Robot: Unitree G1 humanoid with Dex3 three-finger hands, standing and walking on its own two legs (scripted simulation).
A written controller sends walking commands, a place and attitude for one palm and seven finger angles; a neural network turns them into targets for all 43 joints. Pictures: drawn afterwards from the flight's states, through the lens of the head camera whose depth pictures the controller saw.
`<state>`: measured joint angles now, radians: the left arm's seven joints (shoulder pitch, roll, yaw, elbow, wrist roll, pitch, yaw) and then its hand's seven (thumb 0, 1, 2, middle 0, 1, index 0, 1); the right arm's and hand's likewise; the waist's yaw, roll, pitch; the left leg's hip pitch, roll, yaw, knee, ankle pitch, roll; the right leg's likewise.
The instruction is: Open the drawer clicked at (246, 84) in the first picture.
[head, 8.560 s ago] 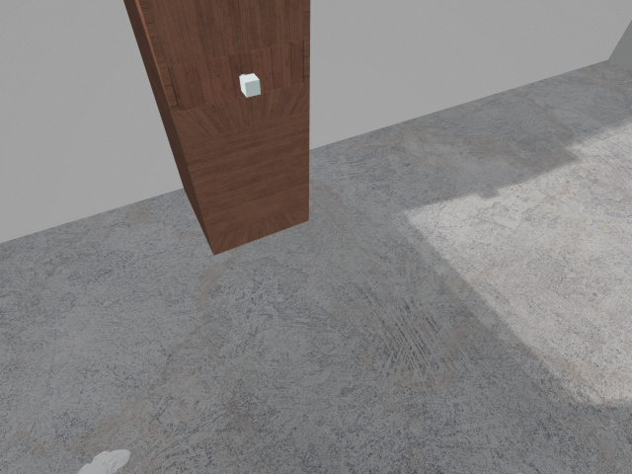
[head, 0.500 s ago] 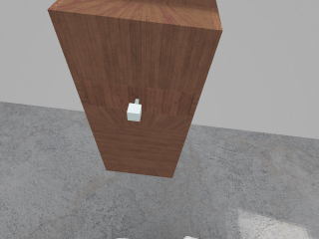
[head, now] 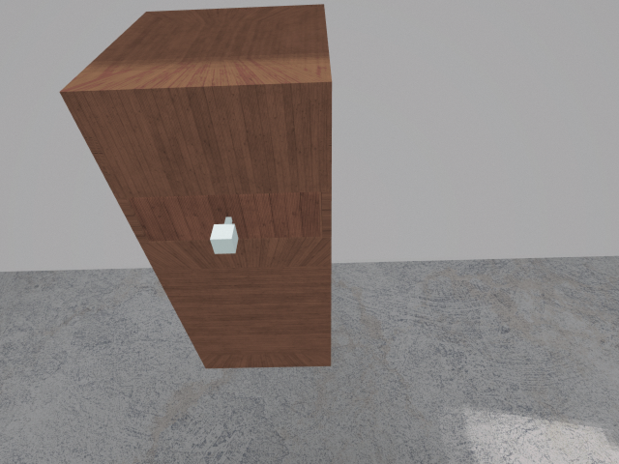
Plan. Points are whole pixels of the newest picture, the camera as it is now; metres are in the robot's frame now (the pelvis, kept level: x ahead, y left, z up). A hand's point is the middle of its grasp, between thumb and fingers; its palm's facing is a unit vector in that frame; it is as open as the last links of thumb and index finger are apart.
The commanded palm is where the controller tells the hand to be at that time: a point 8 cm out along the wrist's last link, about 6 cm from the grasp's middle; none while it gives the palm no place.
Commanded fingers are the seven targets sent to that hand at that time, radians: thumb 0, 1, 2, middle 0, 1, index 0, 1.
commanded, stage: come to a stop and stand still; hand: left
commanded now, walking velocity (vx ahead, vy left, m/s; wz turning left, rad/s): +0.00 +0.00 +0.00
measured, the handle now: (226, 231) +0.57 +0.20 -0.06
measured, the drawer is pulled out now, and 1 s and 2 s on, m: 0.00 0.00 0.00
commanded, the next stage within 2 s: look again from close up in 0.32 s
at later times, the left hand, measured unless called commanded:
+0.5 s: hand out of the picture -0.02 +0.14 -0.18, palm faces +0.02 -0.99 -0.12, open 7.3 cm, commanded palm none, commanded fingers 0.00 0.90 0.90 -0.20 -0.30 -0.20 -0.30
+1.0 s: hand out of the picture -0.01 +0.24 -0.18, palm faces +0.01 -0.98 -0.18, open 7.3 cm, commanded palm none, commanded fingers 0.00 0.90 0.90 -0.20 -0.30 -0.20 -0.30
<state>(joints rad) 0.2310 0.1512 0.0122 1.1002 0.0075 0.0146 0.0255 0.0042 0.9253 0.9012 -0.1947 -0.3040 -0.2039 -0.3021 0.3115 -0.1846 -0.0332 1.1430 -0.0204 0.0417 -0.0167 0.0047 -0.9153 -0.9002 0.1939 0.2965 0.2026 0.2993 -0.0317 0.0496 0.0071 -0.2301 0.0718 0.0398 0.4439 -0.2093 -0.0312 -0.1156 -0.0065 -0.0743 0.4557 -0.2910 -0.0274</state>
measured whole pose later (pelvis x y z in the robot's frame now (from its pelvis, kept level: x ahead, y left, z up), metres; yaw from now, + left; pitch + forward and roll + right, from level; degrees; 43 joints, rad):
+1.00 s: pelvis -0.01 +0.07 +0.00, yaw -1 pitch -1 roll -1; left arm 0.35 0.19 -0.01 1.05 0.02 0.01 0.03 0.00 0.91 0.90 -0.19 -0.30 -0.20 -0.30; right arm 0.28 -0.17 0.01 1.03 -0.02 -0.01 -0.01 0.01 -0.94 -0.90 0.20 0.30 0.21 0.30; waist 0.01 -0.03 -0.01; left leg -0.27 -0.05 0.06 0.47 -0.18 0.08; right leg -0.17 -0.08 -0.03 0.46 -0.27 0.03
